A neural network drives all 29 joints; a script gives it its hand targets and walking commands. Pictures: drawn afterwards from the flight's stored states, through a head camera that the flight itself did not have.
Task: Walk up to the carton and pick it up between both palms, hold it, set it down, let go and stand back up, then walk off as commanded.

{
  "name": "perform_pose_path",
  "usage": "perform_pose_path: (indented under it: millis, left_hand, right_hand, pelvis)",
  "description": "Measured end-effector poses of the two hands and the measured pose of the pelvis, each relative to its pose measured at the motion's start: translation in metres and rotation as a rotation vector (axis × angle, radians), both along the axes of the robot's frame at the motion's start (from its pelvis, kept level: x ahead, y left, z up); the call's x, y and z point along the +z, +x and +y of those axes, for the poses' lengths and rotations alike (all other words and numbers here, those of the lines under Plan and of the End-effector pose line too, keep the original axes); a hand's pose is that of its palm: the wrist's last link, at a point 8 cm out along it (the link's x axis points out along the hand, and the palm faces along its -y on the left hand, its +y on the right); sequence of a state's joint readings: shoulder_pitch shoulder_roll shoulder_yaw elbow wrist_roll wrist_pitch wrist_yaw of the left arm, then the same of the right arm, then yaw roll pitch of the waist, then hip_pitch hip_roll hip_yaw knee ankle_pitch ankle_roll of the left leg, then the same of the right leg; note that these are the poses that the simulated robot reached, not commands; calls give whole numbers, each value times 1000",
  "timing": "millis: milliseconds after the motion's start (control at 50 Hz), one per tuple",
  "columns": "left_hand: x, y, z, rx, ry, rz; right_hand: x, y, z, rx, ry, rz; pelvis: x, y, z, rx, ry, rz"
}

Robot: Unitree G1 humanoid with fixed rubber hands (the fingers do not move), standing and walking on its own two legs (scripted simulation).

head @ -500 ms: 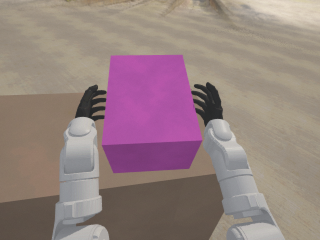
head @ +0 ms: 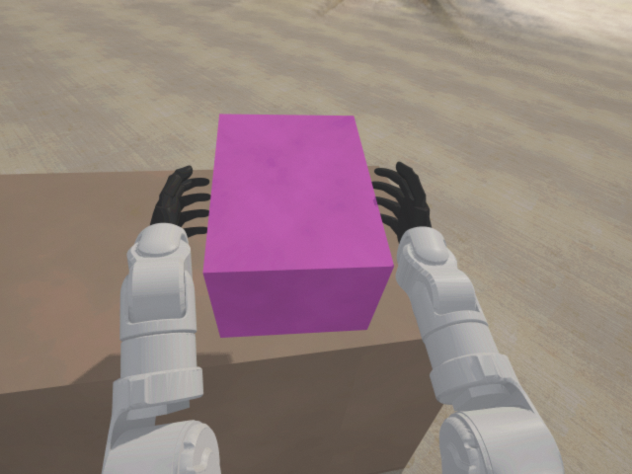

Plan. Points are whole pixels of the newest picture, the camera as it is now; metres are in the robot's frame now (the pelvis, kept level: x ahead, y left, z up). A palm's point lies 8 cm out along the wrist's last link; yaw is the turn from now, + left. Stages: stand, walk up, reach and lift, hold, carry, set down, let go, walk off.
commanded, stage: hold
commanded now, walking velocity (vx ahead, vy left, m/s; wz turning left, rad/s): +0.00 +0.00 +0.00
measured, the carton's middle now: (291, 219) +0.43 +0.03 +0.15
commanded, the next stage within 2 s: none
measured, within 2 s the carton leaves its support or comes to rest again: neither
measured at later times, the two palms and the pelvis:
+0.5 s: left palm (161, 267) +0.32 +0.18 +0.16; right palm (406, 257) +0.34 -0.11 +0.17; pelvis -0.02 +0.00 +0.00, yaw +0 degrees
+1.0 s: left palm (184, 252) +0.36 +0.17 +0.14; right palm (406, 252) +0.37 -0.12 +0.15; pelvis +0.00 +0.00 +0.00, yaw +0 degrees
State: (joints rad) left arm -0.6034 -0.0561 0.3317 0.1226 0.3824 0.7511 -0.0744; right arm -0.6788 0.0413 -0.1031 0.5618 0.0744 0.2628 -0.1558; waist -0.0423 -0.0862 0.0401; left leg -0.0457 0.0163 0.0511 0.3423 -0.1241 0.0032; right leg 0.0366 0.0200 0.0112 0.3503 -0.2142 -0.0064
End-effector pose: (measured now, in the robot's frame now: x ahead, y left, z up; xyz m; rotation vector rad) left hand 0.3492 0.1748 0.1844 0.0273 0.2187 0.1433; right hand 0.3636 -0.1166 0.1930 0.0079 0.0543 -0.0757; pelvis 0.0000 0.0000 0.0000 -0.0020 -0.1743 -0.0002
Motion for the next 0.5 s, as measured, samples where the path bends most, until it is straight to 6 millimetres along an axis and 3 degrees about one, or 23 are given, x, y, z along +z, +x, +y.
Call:
perform_pose_path:
  millis: [80,140,180,280,340,400,500]
  left_hand:
    - [-33,6,-3,-2,14,98]
    - [-40,6,-10,-1,67,101]
    - [-32,2,-15,-15,90,56]
    - [14,-12,-20,-15,103,-106]
    - [22,-22,-15,-7,76,-116]
    - [9,-28,-3,-3,20,-44]
    - [-29,-32,6,12,-11,92]
  right_hand:
    - [-35,5,-2,-13,44,96]
    - [-43,-1,-6,-38,81,90]
    - [-36,-7,-11,-45,97,43]
    - [9,-25,-17,-45,108,-121]
    - [20,-31,-13,-30,79,-130]
    - [9,-30,-3,-6,30,-52]
    - [-27,-28,7,5,-11,89]
  pelvis:
    - [0,-3,1,0,-1,-4]
    - [0,0,1,0,-1,-1]
    - [1,3,1,0,-1,2]
    - [0,6,-1,0,2,7]
    - [0,1,-3,-1,1,-5]
    - [0,-8,-3,-2,-1,-17]
    - [-1,-19,2,-2,-7,-32]
